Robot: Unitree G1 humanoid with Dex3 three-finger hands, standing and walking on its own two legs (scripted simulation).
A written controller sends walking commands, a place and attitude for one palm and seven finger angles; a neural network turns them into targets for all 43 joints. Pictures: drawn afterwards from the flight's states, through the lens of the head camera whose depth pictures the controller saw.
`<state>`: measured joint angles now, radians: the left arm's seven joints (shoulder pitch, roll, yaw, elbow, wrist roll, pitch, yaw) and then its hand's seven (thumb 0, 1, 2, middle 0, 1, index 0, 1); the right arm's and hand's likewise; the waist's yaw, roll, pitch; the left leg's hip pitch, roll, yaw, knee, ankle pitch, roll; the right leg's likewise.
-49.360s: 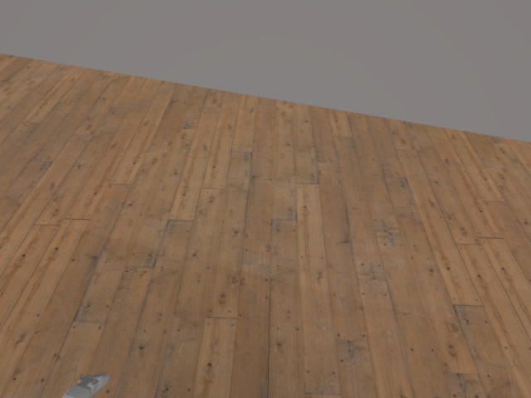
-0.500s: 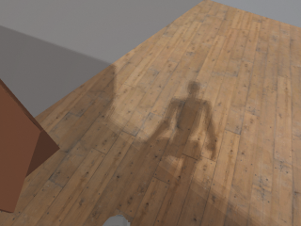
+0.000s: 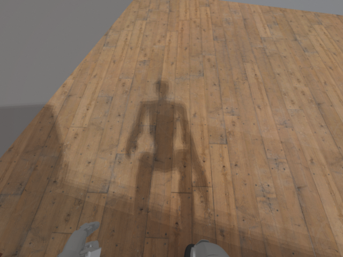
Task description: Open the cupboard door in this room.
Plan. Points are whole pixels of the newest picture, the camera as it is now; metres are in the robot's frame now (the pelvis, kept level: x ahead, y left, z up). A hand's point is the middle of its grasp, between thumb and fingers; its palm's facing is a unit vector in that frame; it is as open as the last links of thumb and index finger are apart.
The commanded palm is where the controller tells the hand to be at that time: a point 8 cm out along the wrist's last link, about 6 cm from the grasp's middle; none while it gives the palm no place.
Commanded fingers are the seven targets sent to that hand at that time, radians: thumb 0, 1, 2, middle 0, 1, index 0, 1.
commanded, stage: walk to a spot facing it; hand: left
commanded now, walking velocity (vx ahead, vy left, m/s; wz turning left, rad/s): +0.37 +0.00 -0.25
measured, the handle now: out of the picture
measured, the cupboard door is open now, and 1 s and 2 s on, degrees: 42 42 42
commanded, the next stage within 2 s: turn to face it in 0.72 s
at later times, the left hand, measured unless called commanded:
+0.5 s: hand (115, 239) +0.18 +0.15 -0.16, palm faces +0.03 -0.99 -0.16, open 7.3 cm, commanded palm none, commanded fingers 0.00 0.90 0.90 -0.20 -0.30 -0.20 -0.30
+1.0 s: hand (143, 117) +0.59 +0.10 -0.15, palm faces -0.21 -0.95 -0.25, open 7.4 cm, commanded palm none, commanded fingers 0.00 0.90 0.90 -0.20 -0.30 -0.20 -0.30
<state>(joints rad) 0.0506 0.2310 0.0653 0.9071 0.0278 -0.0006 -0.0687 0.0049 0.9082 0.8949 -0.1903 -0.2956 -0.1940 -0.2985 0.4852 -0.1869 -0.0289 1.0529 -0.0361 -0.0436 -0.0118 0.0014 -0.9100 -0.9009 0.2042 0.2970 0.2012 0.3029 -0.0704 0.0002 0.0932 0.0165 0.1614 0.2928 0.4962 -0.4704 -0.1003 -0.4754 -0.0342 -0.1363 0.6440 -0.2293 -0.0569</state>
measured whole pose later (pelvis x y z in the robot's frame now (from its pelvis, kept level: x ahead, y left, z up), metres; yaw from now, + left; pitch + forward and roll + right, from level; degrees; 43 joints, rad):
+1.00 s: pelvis +0.44 -0.07 +0.01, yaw -10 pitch +1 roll +1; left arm 0.11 0.21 0.06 1.00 0.02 -0.05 -0.01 0.00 0.92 0.89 -0.19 -0.30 -0.19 -0.30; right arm 0.41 -0.16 -0.03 1.14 -0.01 -0.02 -0.01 0.00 -0.92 -0.90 0.20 0.30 0.20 0.30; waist -0.06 0.01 0.06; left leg -0.19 0.09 0.14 0.71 -0.53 -0.03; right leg -0.40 -0.07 -0.12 0.62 -0.24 -0.03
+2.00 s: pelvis +0.54 -0.14 +0.02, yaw +27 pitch +0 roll +2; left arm 0.24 0.19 0.04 0.90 0.02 0.00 0.01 0.00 0.90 0.89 -0.20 -0.30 -0.20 -0.30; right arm 0.07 -0.25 -0.07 0.92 -0.01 0.08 0.03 0.00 -0.91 -0.90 0.20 0.30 0.20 0.30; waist 0.01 -0.04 0.13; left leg -0.37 0.02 0.09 0.76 -0.43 -0.06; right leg -0.20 -0.13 -0.25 0.56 -0.35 -0.01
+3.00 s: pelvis +0.56 -0.15 +0.01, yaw +62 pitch +1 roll -1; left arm 0.17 0.28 0.07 0.92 0.02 0.07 0.01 0.01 0.91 0.89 -0.19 -0.30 -0.20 -0.30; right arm 0.12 -0.22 -0.05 0.89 -0.02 0.02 0.00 0.00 -0.91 -0.90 0.20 0.30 0.20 0.30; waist 0.01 -0.06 0.11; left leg -0.31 -0.02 0.02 0.56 -0.27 0.04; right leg -0.48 -0.09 -0.03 1.13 -0.45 0.09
